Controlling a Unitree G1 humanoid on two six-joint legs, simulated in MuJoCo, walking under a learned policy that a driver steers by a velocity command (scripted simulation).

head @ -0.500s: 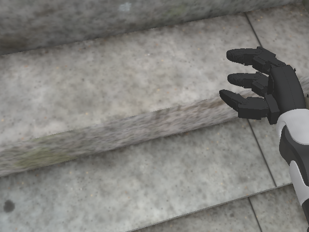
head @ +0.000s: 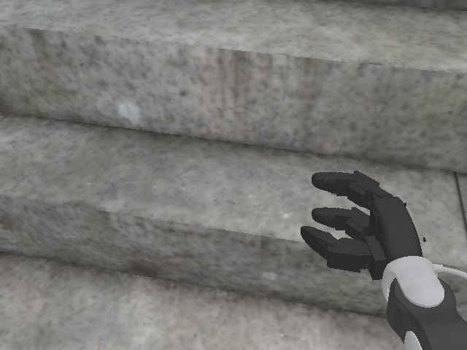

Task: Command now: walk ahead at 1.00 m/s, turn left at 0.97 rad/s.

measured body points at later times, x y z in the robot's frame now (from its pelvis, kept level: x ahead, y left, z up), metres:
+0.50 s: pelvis +0.15 -0.14 +0.17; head +0.24 -0.19 +0.61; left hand +0.09 +0.12 +0.06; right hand +0.47 -0.27 +0.07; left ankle +0.15 -0.01 -0.26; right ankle +0.08 -0.24 -0.57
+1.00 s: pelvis +0.32 -0.12 +0.39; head +0.36 -0.15 +0.83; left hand +0.67 +0.07 +0.50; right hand +0.31 -0.41 +0.24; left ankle +0.30 -0.02 -0.35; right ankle +0.29 -0.25 -0.01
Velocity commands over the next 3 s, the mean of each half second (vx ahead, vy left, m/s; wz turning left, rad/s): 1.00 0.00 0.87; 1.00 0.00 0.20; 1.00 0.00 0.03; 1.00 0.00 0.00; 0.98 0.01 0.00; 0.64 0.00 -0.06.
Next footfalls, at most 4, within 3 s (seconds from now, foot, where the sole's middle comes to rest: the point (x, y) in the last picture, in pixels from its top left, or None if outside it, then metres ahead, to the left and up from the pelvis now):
0.34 right None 0.12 -0.24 -0.61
0.70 left None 0.34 -0.02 -0.39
1.14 right None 0.33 -0.23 -0.39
1.48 left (243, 194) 0.59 0.08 -0.17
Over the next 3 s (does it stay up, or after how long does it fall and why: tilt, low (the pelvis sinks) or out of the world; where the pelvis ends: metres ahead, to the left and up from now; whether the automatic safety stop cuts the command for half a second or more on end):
stays up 1.02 0.11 1.04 its command is cut before an obstacle after 2.5 s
